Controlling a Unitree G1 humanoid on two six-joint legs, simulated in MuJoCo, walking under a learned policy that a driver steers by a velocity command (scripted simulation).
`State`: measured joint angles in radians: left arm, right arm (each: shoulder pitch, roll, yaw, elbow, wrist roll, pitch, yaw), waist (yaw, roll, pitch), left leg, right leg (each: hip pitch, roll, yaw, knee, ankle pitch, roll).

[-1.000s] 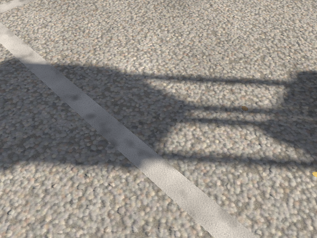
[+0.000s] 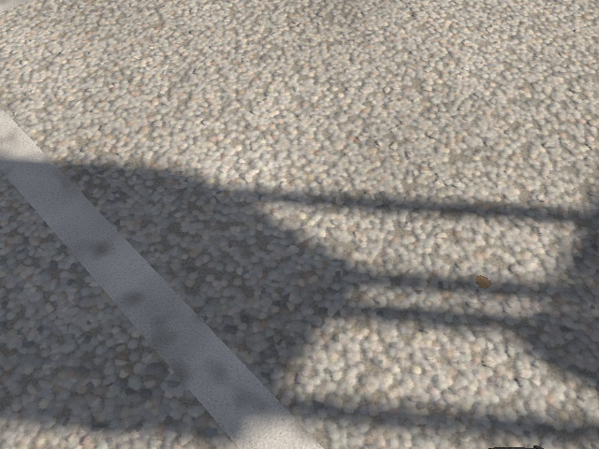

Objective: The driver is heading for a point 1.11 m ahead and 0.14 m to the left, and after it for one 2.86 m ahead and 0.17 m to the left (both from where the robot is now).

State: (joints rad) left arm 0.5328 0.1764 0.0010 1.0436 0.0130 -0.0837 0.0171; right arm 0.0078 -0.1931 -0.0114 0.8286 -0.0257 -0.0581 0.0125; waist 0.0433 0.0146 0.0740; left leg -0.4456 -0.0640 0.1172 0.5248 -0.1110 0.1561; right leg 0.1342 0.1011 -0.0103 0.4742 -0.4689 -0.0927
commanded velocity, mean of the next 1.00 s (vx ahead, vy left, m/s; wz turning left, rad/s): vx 0.50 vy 0.00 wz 0.00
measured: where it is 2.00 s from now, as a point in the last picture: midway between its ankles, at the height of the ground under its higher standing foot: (322, 212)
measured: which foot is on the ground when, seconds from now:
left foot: down 0.00-0.54, up 0.56-1.00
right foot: up 0.00-0.52, down 0.54-1.00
